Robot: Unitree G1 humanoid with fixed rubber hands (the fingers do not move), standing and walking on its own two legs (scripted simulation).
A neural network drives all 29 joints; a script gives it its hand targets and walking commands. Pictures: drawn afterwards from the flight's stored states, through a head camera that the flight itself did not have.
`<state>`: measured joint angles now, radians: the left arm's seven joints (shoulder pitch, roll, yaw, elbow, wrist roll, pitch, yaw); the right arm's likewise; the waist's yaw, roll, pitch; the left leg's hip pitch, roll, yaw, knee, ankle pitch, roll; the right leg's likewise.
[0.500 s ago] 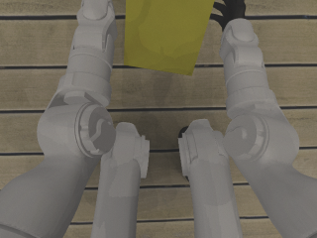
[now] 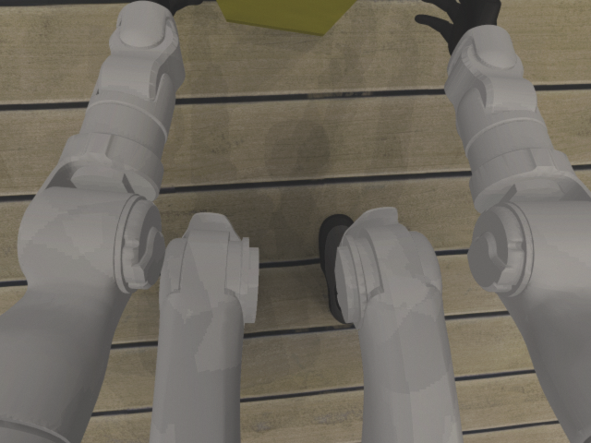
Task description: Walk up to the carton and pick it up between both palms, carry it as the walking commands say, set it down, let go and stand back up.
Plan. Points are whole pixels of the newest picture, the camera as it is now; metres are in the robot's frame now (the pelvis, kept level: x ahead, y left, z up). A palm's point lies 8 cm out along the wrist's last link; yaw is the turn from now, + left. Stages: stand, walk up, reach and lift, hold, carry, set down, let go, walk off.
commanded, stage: set down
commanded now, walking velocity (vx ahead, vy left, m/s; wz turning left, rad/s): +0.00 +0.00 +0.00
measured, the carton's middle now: out of the picture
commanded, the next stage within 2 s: let go in 1.34 s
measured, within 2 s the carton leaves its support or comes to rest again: rests again in 0.02 s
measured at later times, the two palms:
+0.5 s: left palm out of the picture +0.54 +0.13 -0.07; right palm out of the picture +0.52 -0.18 -0.06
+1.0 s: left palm out of the picture +0.54 +0.15 +0.10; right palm out of the picture +0.52 -0.18 +0.10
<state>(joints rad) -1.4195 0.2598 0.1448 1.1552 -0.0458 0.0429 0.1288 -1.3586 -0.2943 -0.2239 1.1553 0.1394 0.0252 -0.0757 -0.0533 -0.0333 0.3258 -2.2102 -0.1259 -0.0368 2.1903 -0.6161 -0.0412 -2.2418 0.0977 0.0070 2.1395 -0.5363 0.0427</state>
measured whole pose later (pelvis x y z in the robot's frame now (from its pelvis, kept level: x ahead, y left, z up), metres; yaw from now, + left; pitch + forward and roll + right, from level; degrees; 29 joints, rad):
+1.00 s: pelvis +0.03 +0.00 +0.20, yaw +1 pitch +44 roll +1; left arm -1.07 0.16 0.24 0.83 0.03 0.14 0.11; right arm -1.02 -0.14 -0.30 0.80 0.00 0.13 -0.10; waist -0.04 -0.01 -0.07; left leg -1.74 -0.10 -0.05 1.44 -0.47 -0.02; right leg -1.77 0.08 0.06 1.42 -0.42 0.02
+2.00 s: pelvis +0.11 +0.00 +0.38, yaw +0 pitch +14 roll +0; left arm 0.00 0.15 0.08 0.55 0.06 0.00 0.00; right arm 0.03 -0.15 -0.08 0.51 -0.04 0.00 0.05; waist -0.02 -0.02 -0.01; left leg -0.53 -0.05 -0.08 0.56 -0.27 0.01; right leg -0.57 0.05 0.09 0.56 -0.23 0.00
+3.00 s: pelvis +0.14 +0.01 +0.39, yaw +0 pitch +0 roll +0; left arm 0.19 0.32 0.04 0.77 0.04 0.02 0.03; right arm 0.19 -0.31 -0.04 0.73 -0.03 0.03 -0.03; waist 0.00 0.00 0.02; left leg -0.16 -0.05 -0.09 0.50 -0.33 0.03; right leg -0.19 0.05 0.09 0.49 -0.29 0.00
